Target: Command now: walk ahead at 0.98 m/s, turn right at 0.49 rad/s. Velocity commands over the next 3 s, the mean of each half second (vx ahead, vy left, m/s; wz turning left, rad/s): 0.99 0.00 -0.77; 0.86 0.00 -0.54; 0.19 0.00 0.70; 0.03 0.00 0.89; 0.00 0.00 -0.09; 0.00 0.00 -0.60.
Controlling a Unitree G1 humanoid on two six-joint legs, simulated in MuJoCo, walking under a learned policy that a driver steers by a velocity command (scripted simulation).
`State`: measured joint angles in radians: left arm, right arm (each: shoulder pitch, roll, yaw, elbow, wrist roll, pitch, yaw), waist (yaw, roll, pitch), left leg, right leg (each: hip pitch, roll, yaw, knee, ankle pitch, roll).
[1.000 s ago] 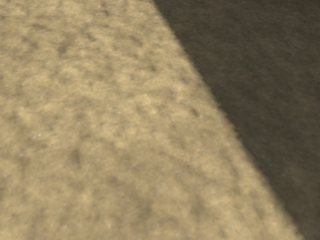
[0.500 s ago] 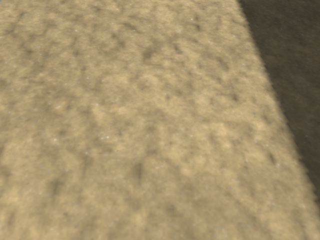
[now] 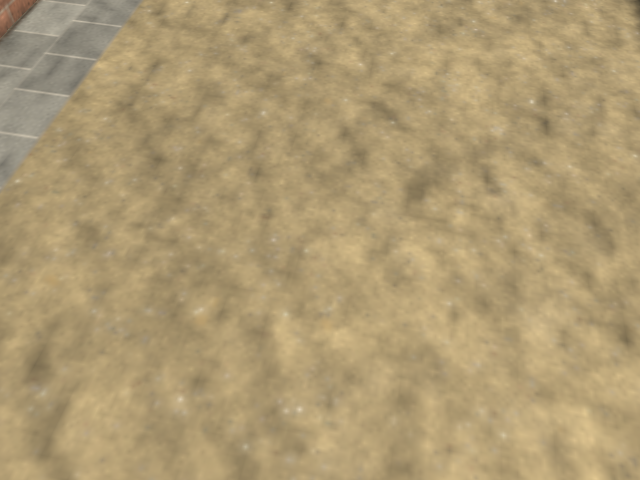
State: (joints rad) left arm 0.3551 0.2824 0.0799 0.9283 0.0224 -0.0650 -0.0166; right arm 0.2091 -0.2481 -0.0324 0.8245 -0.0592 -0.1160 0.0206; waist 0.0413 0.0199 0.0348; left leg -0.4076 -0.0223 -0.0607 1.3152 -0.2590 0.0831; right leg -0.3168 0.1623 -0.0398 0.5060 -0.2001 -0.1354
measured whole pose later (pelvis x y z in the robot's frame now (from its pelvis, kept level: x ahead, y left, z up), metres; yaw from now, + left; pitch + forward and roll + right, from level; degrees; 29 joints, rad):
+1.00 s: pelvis +0.80 -0.21 +0.01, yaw -41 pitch +0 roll -1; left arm 0.35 0.25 0.03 0.84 0.00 -0.09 0.01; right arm 0.17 -0.25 -0.02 0.72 0.03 -0.09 0.01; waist 0.03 0.03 0.07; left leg -0.73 0.10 -0.03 0.93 -0.07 0.01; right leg -0.04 0.15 -0.08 0.32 -0.28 -0.15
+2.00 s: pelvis +1.01 -0.41 +0.01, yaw +10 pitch +2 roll -1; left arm 0.14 0.27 0.06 0.70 0.01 0.02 0.03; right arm 0.17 -0.30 -0.06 0.55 0.02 0.07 0.00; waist 0.03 0.02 0.06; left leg -0.49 0.08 -0.01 0.88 -0.37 -0.09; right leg -0.26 -0.07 -0.16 0.44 -0.21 -0.01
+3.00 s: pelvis +1.04 -0.42 +0.01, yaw -16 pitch +2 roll +2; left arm 0.15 0.29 0.04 0.59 0.01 0.04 0.03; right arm 0.12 -0.29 -0.08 0.72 0.00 0.01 -0.02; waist 0.00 0.02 0.02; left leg -0.47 0.00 -0.06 0.81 -0.32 -0.09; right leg -0.24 0.10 0.17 0.50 -0.28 -0.08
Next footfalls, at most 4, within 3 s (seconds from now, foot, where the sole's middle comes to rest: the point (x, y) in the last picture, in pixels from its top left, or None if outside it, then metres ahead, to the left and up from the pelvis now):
0.28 left None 0.47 0.14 -0.76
0.74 right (429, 360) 0.76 -0.20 -0.76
1.14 left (474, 245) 1.11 -0.35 -0.76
1.60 right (545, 257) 1.08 -0.53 -0.76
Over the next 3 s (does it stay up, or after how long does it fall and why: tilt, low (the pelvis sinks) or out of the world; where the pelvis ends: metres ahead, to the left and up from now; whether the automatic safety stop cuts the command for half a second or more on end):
stays up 1.04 -0.42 0.01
